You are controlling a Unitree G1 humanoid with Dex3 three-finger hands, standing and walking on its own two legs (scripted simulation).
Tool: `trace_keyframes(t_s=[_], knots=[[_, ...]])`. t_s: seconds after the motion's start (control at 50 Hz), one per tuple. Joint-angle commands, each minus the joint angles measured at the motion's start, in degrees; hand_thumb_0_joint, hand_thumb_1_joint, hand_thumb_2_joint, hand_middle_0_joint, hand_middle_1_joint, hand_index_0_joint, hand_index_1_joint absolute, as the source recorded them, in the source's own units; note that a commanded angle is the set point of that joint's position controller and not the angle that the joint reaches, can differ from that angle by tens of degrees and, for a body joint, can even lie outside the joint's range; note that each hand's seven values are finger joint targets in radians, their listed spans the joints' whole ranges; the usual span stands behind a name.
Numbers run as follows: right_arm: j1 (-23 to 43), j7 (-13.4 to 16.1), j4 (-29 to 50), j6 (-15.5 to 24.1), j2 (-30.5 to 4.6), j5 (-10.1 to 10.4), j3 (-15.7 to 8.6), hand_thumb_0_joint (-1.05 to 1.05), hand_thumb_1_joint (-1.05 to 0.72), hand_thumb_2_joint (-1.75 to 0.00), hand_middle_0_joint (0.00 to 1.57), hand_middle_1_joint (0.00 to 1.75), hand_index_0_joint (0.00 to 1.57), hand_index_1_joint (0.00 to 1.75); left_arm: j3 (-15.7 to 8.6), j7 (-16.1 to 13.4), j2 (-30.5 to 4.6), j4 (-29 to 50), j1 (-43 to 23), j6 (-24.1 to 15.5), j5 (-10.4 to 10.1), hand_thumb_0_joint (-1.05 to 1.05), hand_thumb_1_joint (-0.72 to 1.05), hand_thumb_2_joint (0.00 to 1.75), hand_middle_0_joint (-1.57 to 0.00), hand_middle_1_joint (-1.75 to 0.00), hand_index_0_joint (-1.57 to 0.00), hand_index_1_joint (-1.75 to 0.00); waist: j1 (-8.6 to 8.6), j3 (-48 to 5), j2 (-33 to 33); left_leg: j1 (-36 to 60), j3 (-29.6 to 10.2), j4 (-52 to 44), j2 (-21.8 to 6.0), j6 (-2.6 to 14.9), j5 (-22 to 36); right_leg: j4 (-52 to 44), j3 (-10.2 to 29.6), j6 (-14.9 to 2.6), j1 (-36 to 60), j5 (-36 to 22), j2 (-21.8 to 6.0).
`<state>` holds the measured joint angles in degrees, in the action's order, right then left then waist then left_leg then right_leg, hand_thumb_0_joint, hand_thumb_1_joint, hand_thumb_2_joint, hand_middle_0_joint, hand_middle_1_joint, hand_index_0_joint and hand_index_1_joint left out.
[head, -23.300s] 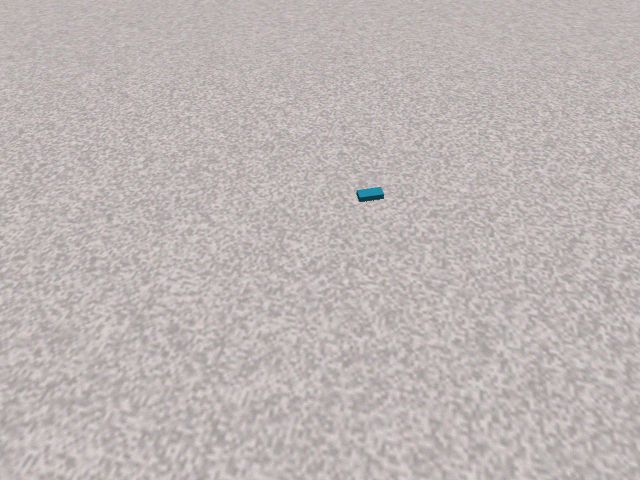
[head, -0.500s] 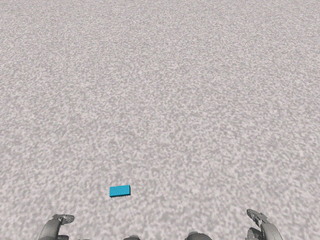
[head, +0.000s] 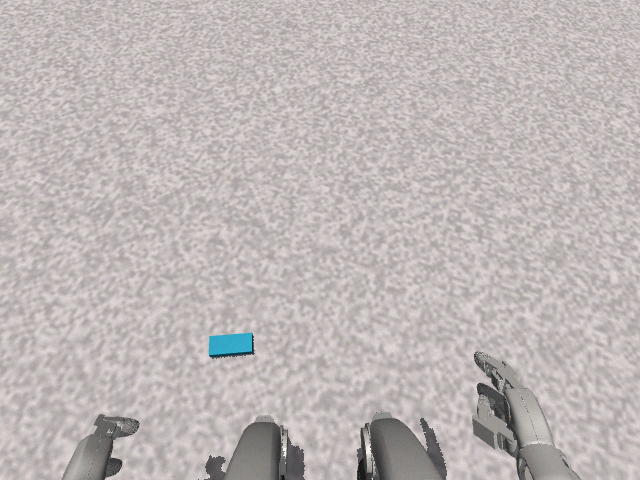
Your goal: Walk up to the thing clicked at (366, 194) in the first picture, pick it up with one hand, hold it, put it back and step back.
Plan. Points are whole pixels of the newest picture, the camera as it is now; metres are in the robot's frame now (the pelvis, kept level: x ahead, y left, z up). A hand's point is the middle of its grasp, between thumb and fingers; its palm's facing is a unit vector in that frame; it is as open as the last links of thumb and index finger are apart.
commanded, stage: rise first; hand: left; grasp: from above
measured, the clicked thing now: (231, 344) +0.43 +0.23 -0.66
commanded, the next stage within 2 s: none
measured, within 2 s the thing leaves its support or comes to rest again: neither
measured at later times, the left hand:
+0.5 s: hand (161, 425) +0.21 +0.28 -0.30, palm faces -0.44 -0.49 -0.75, open 13.9 cm
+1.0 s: hand (181, 376) +0.31 +0.29 -0.44, palm faces -0.46 -0.11 -0.88, open 12.8 cm
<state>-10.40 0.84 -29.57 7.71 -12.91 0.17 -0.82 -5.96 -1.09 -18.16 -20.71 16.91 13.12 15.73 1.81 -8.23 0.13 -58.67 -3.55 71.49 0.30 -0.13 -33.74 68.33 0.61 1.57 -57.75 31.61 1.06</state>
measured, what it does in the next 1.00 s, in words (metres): lowers itself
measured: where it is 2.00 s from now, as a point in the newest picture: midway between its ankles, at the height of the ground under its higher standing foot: outside the picture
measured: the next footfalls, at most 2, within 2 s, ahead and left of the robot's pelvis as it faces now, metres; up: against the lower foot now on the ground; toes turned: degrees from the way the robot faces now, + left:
none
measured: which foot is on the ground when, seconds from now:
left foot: down 0.00-1.00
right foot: down 0.00-1.00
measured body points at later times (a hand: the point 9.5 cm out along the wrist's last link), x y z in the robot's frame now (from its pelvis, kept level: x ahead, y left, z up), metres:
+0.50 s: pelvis -0.05 -0.02 -0.16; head +0.13 +0.00 +0.25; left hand +0.23 +0.30 -0.26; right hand +0.15 -0.28 -0.27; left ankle +0.00 +0.12 -0.63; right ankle +0.01 -0.14 -0.63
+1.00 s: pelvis -0.09 +0.00 -0.29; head +0.12 +0.03 +0.11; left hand +0.33 +0.29 -0.39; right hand -0.02 -0.29 -0.41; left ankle +0.00 +0.12 -0.63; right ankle +0.01 -0.14 -0.63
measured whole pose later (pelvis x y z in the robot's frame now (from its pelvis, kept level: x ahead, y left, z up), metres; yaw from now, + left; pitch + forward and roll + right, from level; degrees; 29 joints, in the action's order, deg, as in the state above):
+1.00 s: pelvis -0.09 +0.00 -0.29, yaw -4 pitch +33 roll -6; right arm -8.7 -5.0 -43.3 3.2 -15.9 -4.0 -0.7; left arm -7.5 -17.1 -38.7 -68.9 -39.4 -16.6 65.3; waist 7.1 -6.4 -0.1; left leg -123.4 -6.6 128.9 2.5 -1.7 -39.0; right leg 124.3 -1.8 2.1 -121.7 36.6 2.1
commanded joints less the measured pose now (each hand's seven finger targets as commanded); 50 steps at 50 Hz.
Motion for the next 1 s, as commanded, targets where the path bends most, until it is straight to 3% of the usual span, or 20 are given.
trace_keyframes(t_s=[0.0,0.06,0.1,0.14,0.18,0.2,0.24,0.28,0.36,0.4,0.48,0.52,0.56,0.58,0.66,0.74,0.78,0.82,0.9,0.98], knots=[[-0.6,-0.1,7.7,2.8,-9.4,0.5,-4.3,0.00,-0.93,-0.90,0.20,0.30,0.20,0.30,-4.2,-1.4,-9.1,9.0,5.4,-1.1,1.8,0.00,-0.57,0.95,-0.10,-1.04,-0.10,-1.04,-1.33,-16.3,5.3,11.5,-0.3,-7.9,-0.8,0.04,25.5,-2.7,-3.2,-3.39,5.1,-16.6,0.8],[-0.5,-0.5,8.1,3.0,-9.3,0.6,-4.2,0.00,-0.95,-0.91,0.20,0.30,0.20,0.30,-4.6,-1.3,-9.6,11.0,6.3,-1.0,2.1,0.00,-0.58,0.94,-0.11,-1.04,-0.11,-1.03,-1.14,-17.4,4.6,9.1,-0.1,-6.0,-0.4,0.03,24.2,-1.2,-3.1,-3.34,4.7,-16.8,0.8],[-0.1,-0.6,8.0,3.2,-9.6,0.7,-4.3,0.00,-0.96,-0.91,0.20,0.30,0.20,0.30,-4.8,-1.5,-10.7,10.7,2.4,-1.5,3.2,0.00,-0.60,0.95,-0.11,-1.03,-0.11,-1.03,-0.17,-16.7,4.8,6.6,0.4,-4.2,-0.1,0.34,20.9,-0.3,-2.7,-3.29,2.2,-15.3,0.7],[0.7,-0.7,7.2,3.7,-9.8,0.7,-4.1,0.00,-0.96,-0.91,0.20,0.30,0.20,0.30,-3.8,-1.6,-11.4,7.1,-3.0,-3.2,5.4,0.00,-0.60,0.95,-0.12,-1.02,-0.11,-1.02,1.05,-13.9,3.9,1.7,0.0,-1.9,0.0,0.51,15.9,2.0,-2.7,-3.30,-2.7,-11.5,0.6],[1.5,-0.8,6.1,4.4,-10.4,0.5,-4.2,0.00,-0.96,-0.92,0.20,0.30,0.20,0.30,-4.6,-1.6,-13.6,2.4,-8.7,-6.0,7.8,0.00,-0.61,0.96,-0.12,-1.02,-0.11,-1.02,1.49,-12.5,3.8,-3.6,-0.4,1.0,-0.1,0.56,10.0,5.4,-2.3,-3.35,-8.7,-6.6,0.4],[1.5,-0.9,5.5,4.6,-10.4,0.4,-4.3,0.00,-0.96,-0.91,0.20,0.30,0.20,0.30,-5.7,-1.9,-15.3,1.0,-10.6,-7.6,9.0,0.00,-0.61,0.97,-0.12,-1.00,-0.10,-1.01,1.18,-13.8,4.1,-5.3,0.5,3.2,0.2,0.75,8.5,6.5,-1.9,-3.21,-9.6,-5.8,0.3],[1.6,-1.2,4.4,5.2,-10.8,0.2,-4.5,0.00,-0.95,-0.91,0.20,0.30,0.20,0.30,-4.8,-2.7,-15.4,-1.7,-13.4,-11.0,11.8,0.00,-0.56,0.94,-0.12,-1.00,-0.12,-1.00,1.19,-17.7,4.4,-7.8,1.4,7.1,0.6,0.70,8.8,9.9,-1.5,-3.06,-11.8,-6.6,0.3],[1.9,-1.6,3.4,5.9,-11.4,0.0,-4.7,0.00,-0.95,-0.91,0.20,0.30,0.20,0.30,-1.9,-3.0,-13.3,-2.9,-15.0,-14.4,13.9,0.00,-0.53,0.92,-0.15,-0.99,-0.15,-0.99,1.12,-21.2,5.6,-9.1,1.1,10.3,0.7,0.38,10.7,14.5,-1.6,-3.24,-15.8,-7.9,0.4],[2.3,-2.1,0.8,6.1,-12.8,-0.1,-5.2,0.00,-0.94,-0.91,0.20,0.30,0.20,0.30,-6.0,-5.4,-20.7,-7.8,-21.1,-19.8,18.9,0.00,-0.47,0.89,-0.22,-0.93,-0.21,-0.93,-0.35,-27.1,6.0,-15.7,2.1,18.4,1.2,0.76,12.1,21.1,-1.4,-3.15,-20.8,-9.9,0.6],[2.2,-2.3,-0.5,5.6,-13.5,0.0,-5.3,0.00,-0.94,-0.91,0.20,0.30,0.20,0.30,-7.7,-7.0,-24.3,-10.4,-24.4,-21.0,22.1,0.00,-0.47,0.91,-0.23,-0.89,-0.22,-0.91,-1.18,-29.0,6.2,-18.5,2.3,21.1,1.3,0.76,12.3,23.7,-1.5,-3.29,-23.1,-9.9,0.6],[0.7,-2.8,-2.6,4.4,-14.0,0.0,-6.1,0.00,-0.93,-0.91,0.20,0.30,0.20,0.30,-7.1,-9.6,-24.8,-14.7,-32.5,-21.7,26.6,0.00,-0.44,0.90,-0.24,-0.89,-0.23,-0.90,-1.18,-34.1,4.4,-22.7,3.1,26.4,1.5,1.00,12.7,26.8,-2.0,-3.06,-25.1,-10.4,0.7],[-0.2,-3.1,-4.2,4.0,-14.1,-0.3,-6.1,0.00,-0.93,-0.91,0.20,0.30,0.20,0.30,-6.3,-10.3,-25.6,-17.8,-39.1,-22.2,28.9,0.00,-0.43,0.89,-0.25,-0.88,-0.24,-0.89,-0.16,-35.7,3.1,-26.7,3.2,29.2,1.8,1.26,10.8,28.7,-2.2,-2.94,-26.2,-9.3,0.7],[-0.9,-3.4,-5.4,3.5,-14.2,-0.6,-6.4,0.00,-0.92,-0.91,0.20,0.30,0.20,0.30,-7.3,-10.7,-29.0,-21.0,-44.0,-23.1,31.0,0.00,-0.38,0.86,-0.28,-0.85,-0.27,-0.86,-0.62,-37.3,1.1,-30.3,3.8,32.5,1.8,1.77,8.6,29.8,-1.9,-2.53,-26.1,-7.7,0.8],[-1.1,-3.6,-5.8,3.3,-14.3,-0.9,-6.4,0.00,-0.92,-0.91,0.20,0.30,0.20,0.30,-7.0,-10.8,-30.1,-21.8,-47.3,-23.8,32.2,0.00,-0.37,0.86,-0.28,-0.84,-0.27,-0.85,-0.06,-37.7,1.1,-32.1,3.8,33.5,1.8,1.87,6.8,30.4,-1.9,-2.50,-27.3,-5.9,0.8],[-1.9,-3.9,-7.2,2.3,-14.5,-1.8,-6.1,0.00,-0.91,-0.90,0.20,0.30,0.20,0.30,-7.5,-11.6,-34.9,-27.2,-55.5,-26.5,36.6,0.00,-0.32,0.83,-0.30,-0.82,-0.29,-0.82,0.09,-37.4,1.7,-37.4,4.3,36.8,2.0,2.10,1.2,32.7,-2.3,-2.41,-30.4,1.3,0.9],[-3.4,-4.2,-8.3,0.8,-14.7,-2.4,-5.9,0.00,-0.90,-0.90,0.20,0.30,0.20,0.30,-5.5,-12.8,-34.4,-30.9,-62.1,-28.7,40.3,0.00,-0.33,0.85,-0.28,-0.79,-0.27,-0.81,1.95,-36.5,3.4,-38.4,3.7,38.4,2.2,2.02,-2.2,35.1,-3.9,-2.82,-36.3,4.9,1.4],[-3.3,-4.4,-8.9,0.0,-14.9,-2.7,-5.4,0.00,-0.88,-0.89,0.20,0.30,0.20,0.30,-6.6,-14.0,-36.7,-34.1,-62.7,-29.2,42.3,0.00,-0.29,0.84,-0.28,-0.78,-0.27,-0.79,1.42,-35.1,4.6,-39.6,3.5,38.8,2.3,1.97,-3.3,36.7,-4.7,-3.01,-38.5,6.1,1.4],[-3.7,-4.8,-9.0,-1.1,-15.1,-3.1,-5.1,0.00,-0.88,-0.89,0.20,0.30,0.20,0.30,-5.4,-15.3,-36.1,-36.1,-65.4,-29.7,44.4,0.00,-0.29,0.83,-0.29,-0.76,-0.28,-0.77,2.74,-34.0,6.2,-39.3,2.5,38.9,2.2,1.78,-4.3,38.6,-5.8,-3.34,-42.3,6.7,1.4],[-4.0,-5.2,-9.9,-3.0,-15.3,-3.7,-4.3,0.00,-0.88,-0.89,0.20,0.30,0.20,0.30,-5.6,-18.2,-37.9,-39.9,-68.9,-30.3,48.3,0.00,-0.26,0.82,-0.33,-0.69,-0.31,-0.71,3.27,-31.6,8.0,-40.1,1.9,39.9,2.5,1.72,-5.3,41.2,-6.9,-3.66,-47.1,7.2,1.4],[-5.1,-5.9,-11.4,-4.1,-15.6,-4.6,-3.8,0.00,-0.88,-0.90,0.20,0.30,0.20,0.30,-4.6,-20.6,-38.3,-43.1,-73.0,-30.4,52.3,0.00,-0.25,0.81,-0.35,-0.66,-0.33,-0.68,4.39,-33.2,11.1,-38.0,1.6,42.1,2.5,1.40,-0.6,44.2,-7.4,-3.91,-49.8,2.4,1.3]])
